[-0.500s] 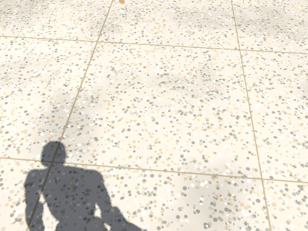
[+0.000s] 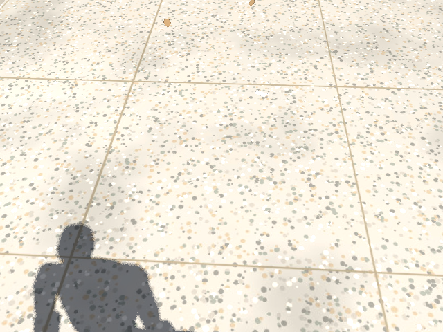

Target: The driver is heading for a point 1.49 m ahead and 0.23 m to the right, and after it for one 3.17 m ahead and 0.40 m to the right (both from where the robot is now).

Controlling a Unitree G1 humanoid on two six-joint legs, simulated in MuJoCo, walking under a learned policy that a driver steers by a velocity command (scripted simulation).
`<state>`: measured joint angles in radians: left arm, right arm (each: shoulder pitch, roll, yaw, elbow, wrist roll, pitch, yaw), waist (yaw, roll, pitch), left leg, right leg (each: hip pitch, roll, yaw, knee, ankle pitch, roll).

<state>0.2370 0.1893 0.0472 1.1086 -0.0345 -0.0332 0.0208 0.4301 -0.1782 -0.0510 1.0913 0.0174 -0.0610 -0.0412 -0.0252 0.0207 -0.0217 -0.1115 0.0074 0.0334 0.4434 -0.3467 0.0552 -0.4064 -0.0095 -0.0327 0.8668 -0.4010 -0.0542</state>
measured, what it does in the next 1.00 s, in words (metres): walks ahead: right foot, then left foot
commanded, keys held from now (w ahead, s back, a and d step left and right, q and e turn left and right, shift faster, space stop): w+shift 0.94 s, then shift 0.06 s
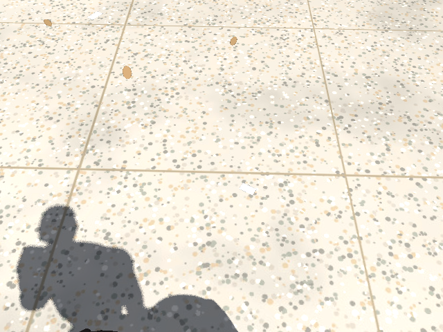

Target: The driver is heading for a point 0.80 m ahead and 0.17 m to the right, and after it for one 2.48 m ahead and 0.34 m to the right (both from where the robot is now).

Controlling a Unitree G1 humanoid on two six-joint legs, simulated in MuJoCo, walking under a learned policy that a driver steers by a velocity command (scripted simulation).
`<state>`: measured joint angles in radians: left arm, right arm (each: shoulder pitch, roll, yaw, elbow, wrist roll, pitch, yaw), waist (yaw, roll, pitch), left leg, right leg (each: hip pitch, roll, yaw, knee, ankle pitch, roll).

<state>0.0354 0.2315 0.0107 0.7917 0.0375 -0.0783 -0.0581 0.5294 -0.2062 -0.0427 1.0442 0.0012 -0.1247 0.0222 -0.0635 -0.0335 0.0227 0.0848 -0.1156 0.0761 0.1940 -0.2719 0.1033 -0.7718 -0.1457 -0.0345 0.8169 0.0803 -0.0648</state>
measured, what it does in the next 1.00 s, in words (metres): walks ahead: right foot, then left foot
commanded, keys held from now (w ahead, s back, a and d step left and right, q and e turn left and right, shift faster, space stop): shift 0.60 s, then e+shift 0.40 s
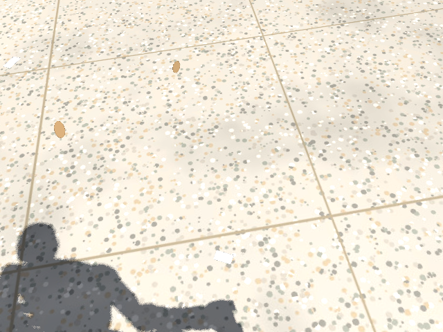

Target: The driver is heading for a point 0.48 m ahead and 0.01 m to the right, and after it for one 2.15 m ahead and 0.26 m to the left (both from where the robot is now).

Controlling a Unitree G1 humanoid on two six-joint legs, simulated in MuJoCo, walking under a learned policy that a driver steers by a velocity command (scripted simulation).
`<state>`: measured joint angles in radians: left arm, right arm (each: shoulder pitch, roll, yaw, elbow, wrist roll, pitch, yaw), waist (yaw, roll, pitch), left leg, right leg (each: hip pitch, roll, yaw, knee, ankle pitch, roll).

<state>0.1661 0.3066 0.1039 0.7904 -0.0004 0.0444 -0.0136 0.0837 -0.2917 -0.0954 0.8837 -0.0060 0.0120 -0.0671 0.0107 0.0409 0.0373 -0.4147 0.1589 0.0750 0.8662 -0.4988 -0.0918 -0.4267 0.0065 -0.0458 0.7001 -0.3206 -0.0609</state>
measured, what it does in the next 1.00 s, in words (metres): walks ahead: left foot, then right foot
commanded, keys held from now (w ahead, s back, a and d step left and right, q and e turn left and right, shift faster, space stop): e+shift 0.22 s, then shift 0.08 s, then w+shift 0.40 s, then w+q+shift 0.18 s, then q+shift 0.12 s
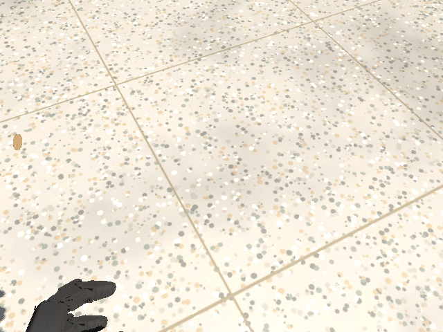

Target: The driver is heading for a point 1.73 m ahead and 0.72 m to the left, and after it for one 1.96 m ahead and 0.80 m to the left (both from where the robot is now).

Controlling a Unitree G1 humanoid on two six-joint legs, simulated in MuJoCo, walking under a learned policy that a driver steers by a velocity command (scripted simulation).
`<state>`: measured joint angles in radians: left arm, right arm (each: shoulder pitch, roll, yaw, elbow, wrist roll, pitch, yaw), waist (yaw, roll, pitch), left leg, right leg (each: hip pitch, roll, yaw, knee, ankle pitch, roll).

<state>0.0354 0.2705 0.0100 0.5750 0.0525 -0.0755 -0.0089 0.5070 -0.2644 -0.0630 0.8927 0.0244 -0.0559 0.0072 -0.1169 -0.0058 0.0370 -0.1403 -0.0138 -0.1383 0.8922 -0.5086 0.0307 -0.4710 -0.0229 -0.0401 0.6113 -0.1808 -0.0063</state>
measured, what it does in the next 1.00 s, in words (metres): walks ahead, turning left: left foot, then right foot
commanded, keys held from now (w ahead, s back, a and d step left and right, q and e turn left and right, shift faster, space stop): q+shift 0.68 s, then shift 0.32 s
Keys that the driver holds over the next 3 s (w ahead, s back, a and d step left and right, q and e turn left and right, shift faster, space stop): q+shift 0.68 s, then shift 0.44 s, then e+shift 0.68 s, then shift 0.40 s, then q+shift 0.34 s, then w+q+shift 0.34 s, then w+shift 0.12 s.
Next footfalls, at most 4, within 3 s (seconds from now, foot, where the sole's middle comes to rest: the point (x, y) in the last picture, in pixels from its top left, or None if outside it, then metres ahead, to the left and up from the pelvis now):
0.36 left None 0.33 0.12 -0.76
0.82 right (219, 315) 0.48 -0.03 -0.76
1.16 left None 0.25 0.11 -0.76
1.52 right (234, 323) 0.45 -0.07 -0.76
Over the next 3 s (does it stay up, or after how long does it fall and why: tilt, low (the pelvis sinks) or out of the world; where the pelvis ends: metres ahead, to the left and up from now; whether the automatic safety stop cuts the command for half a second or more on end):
stays up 0.50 0.16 0.02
